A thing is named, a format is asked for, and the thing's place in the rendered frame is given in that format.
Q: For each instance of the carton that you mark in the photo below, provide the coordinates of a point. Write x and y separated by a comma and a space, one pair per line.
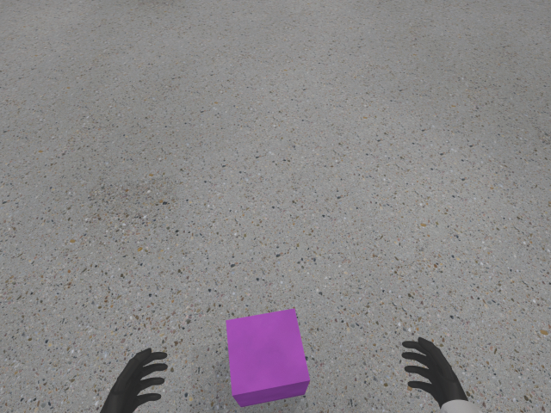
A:
266, 357

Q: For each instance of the left robot hand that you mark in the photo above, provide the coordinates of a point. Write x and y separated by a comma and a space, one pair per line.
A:
123, 395

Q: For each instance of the right robot hand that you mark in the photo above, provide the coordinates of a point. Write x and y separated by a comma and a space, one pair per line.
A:
445, 385

